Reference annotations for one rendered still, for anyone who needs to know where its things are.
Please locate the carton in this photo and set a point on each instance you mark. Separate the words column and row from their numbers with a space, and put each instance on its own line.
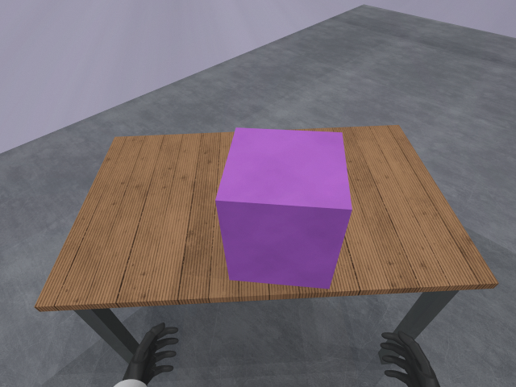
column 283, row 206

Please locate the table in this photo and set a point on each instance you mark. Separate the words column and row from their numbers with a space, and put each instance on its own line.
column 148, row 234

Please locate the left robot hand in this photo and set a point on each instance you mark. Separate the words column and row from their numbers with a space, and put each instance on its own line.
column 140, row 367

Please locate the right robot hand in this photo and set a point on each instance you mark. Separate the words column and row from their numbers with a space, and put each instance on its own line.
column 417, row 366

